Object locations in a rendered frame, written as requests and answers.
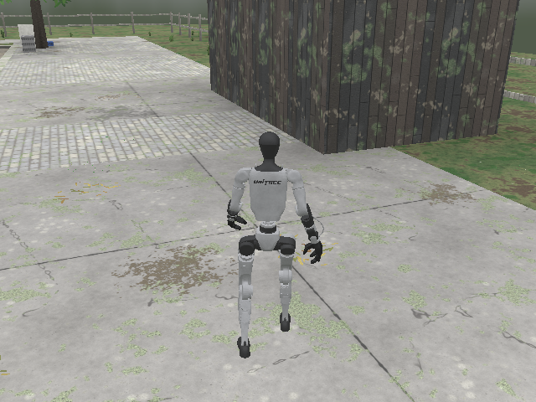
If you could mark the robot head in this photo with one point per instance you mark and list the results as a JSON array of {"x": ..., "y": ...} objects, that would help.
[{"x": 269, "y": 145}]

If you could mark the right robot upper arm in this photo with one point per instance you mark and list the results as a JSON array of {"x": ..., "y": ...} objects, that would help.
[{"x": 295, "y": 177}]

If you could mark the right robot forearm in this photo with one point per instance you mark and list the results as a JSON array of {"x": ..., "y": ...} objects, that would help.
[{"x": 310, "y": 227}]

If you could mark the left robot upper arm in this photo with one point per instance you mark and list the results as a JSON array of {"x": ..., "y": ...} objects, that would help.
[{"x": 238, "y": 188}]

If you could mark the left robot forearm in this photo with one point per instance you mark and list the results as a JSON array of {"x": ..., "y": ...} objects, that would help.
[{"x": 232, "y": 215}]

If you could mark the robot left hand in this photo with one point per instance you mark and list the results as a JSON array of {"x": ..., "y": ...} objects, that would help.
[{"x": 235, "y": 226}]

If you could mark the robot right hand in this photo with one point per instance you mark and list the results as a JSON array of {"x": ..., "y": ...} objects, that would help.
[{"x": 317, "y": 252}]

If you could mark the left robot foot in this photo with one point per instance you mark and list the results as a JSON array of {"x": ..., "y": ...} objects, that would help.
[{"x": 244, "y": 350}]

